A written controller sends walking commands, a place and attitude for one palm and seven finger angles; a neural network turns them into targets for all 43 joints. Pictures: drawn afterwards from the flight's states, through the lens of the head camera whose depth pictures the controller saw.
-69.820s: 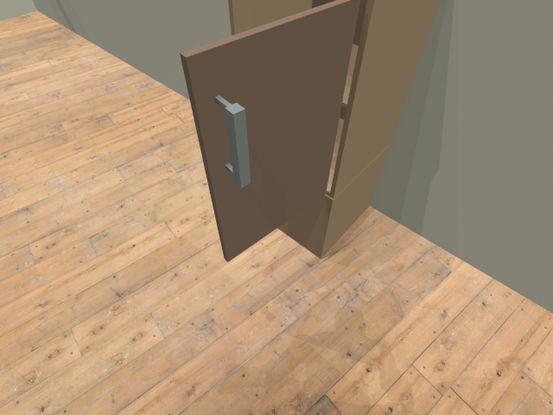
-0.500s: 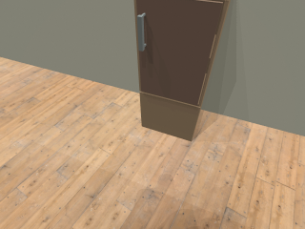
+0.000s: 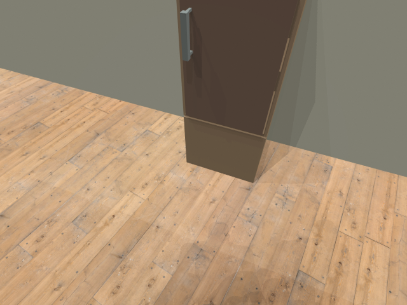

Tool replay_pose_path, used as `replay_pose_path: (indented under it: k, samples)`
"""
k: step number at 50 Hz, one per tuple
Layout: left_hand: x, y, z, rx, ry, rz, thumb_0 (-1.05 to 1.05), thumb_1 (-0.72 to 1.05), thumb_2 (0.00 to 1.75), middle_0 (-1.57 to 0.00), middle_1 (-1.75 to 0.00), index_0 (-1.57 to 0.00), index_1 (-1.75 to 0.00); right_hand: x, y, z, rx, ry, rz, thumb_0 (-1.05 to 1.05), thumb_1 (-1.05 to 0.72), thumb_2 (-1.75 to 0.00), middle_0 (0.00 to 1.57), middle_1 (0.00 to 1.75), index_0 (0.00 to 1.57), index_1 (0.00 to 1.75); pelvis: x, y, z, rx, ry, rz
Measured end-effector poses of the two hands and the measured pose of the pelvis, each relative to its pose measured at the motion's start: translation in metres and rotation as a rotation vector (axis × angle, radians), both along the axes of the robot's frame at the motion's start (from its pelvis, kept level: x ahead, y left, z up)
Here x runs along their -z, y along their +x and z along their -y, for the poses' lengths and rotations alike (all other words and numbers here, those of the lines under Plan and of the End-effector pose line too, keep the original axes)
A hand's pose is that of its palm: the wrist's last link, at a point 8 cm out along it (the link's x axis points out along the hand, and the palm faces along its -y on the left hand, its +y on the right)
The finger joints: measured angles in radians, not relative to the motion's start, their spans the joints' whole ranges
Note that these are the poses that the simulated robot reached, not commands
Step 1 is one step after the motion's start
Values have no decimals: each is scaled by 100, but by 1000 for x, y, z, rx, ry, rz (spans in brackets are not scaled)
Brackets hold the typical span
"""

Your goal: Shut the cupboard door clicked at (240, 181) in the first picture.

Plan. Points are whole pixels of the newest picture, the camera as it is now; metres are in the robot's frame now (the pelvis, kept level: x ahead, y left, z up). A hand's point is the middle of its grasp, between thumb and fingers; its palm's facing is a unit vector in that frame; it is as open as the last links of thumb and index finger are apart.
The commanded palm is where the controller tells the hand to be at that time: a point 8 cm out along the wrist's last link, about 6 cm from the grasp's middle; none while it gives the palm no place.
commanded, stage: look to check the result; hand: left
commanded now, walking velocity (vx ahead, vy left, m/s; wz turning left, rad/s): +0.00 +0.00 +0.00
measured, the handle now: (187, 35) +1.00 +0.11 +0.08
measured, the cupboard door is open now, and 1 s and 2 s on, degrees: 0 0 0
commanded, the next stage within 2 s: stand and wait in 0.30 s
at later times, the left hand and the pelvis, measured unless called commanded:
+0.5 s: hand out of the picture +0.03 +0.19 -0.17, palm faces +0.01 -0.98 -0.22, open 7.4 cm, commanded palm none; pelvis +0.02 +0.00 +0.00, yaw +0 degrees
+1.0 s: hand out of the picture +0.06 +0.21 -0.17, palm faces +0.01 -0.97 -0.26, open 7.4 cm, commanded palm none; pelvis +0.04 +0.00 +0.00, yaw +0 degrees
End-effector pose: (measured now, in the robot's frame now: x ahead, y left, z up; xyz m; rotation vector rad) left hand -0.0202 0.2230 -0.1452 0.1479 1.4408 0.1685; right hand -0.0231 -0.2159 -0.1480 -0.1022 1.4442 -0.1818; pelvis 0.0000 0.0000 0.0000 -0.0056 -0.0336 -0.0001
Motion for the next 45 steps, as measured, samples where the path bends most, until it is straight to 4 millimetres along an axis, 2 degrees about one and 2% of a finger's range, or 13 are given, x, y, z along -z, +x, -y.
replay_pose_path:
  k: [24, 45]
  samples:
    - [-3, 46, -12, 25, 13, 59, 0, 90, 90, -20, -30, -20, -30, -8, 55, 20, -45, -51, 73, 1, -91, -90, 20, 30, 20, 30, -3, 20, -2, -1, 3, -1]
    - [-11, 72, -29, 38, 57, 85, 0, 90, 90, -20, -30, -20, -30, -13, 86, 36, -72, -77, 104, 1, -91, -90, 20, 30, 20, 30, -5, 33, 1, -4, 7, -1]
